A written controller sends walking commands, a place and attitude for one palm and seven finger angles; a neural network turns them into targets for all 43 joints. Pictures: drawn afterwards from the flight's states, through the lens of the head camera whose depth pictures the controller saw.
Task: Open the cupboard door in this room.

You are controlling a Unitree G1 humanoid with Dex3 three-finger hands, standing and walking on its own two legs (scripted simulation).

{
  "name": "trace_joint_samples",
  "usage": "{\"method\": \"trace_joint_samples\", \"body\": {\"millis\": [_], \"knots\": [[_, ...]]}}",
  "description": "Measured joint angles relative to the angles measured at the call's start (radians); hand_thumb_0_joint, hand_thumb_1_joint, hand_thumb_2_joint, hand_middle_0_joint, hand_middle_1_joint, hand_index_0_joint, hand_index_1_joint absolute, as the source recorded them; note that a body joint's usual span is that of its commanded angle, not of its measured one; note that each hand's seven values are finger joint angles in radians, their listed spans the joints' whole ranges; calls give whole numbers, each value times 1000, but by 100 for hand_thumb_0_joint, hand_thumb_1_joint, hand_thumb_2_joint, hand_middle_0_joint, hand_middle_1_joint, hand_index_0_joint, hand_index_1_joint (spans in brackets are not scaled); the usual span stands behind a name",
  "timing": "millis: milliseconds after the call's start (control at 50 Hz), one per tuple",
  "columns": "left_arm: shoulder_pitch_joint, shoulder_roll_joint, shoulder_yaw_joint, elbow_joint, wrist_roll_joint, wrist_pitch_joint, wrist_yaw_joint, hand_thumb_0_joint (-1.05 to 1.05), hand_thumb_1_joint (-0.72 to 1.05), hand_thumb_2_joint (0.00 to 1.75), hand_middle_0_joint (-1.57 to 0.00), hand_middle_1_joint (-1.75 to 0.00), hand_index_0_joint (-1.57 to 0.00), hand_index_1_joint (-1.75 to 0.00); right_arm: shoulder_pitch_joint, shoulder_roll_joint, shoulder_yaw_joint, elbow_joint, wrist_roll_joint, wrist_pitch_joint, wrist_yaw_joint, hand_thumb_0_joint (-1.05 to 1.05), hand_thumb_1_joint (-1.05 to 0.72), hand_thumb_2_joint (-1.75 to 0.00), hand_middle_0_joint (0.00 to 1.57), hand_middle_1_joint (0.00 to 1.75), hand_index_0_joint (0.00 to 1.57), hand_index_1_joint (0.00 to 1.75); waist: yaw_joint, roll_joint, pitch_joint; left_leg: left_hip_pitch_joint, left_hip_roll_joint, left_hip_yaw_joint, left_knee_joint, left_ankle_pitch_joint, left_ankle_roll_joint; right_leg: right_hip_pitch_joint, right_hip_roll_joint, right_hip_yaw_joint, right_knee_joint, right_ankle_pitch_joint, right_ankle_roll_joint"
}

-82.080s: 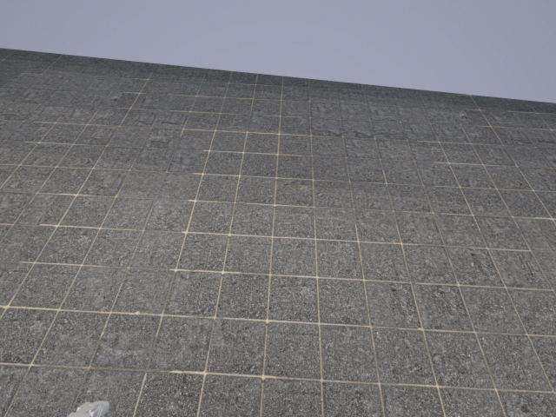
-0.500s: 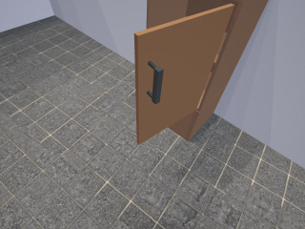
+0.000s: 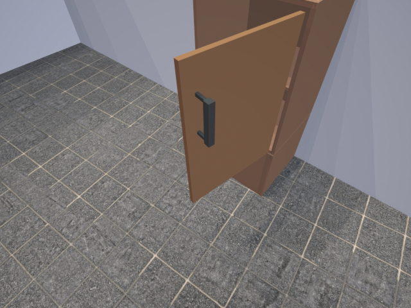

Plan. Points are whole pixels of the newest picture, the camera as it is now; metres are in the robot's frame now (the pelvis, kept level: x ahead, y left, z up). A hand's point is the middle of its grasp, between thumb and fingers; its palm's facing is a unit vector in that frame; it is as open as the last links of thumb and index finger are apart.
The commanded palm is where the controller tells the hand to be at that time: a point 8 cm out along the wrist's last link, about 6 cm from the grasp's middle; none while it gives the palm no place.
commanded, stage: let the arm hang, fingers relaxed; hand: left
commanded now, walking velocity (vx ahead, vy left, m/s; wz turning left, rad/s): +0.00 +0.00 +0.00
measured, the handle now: (204, 120) +0.55 +0.03 +0.04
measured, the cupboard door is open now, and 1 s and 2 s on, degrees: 78 78 78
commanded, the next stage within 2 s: look to check the result in 0.24 s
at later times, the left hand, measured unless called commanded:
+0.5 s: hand out of the picture +0.02 +0.17 -0.17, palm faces +0.03 -0.98 -0.19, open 7.4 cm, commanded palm none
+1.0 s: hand out of the picture +0.04 +0.17 -0.17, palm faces +0.03 -0.98 -0.20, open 7.4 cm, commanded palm none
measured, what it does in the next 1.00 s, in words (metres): stands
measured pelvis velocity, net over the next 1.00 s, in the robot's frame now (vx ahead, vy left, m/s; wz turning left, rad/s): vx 0.03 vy -0.01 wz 0.00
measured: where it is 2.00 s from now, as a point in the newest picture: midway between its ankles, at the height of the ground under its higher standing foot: outside the picture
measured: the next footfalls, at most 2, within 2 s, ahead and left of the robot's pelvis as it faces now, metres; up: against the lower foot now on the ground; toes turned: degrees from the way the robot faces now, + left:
none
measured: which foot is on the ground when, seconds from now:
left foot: down 0.00-1.00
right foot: down 0.00-1.00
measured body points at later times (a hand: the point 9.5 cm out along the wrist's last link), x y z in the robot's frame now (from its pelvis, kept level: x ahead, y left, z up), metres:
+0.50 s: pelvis +0.01 +0.00 +0.00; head +0.04 -0.01 +0.45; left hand +0.02 +0.22 -0.16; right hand +0.00 -0.22 -0.16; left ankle +0.03 +0.12 -0.74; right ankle +0.03 -0.12 -0.74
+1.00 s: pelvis +0.03 -0.01 +0.00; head +0.05 -0.02 +0.45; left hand +0.04 +0.22 -0.15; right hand +0.03 -0.23 -0.16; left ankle +0.03 +0.12 -0.74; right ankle +0.03 -0.12 -0.74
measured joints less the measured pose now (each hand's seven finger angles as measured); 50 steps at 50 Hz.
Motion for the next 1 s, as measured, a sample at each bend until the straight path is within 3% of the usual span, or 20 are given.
{"method": "trace_joint_samples", "body": {"millis": [1000], "knots": [[-19,11,-2,17,-5,-11,-2,1,90,90,-20,-30,-20,-30,-51,-36,6,22,5,-13,-8,1,-91,-90,19,30,20,30,5,-14,17,64,14,-7,-55,-16,-15,68,17,-9,-62,-14,-9]]}}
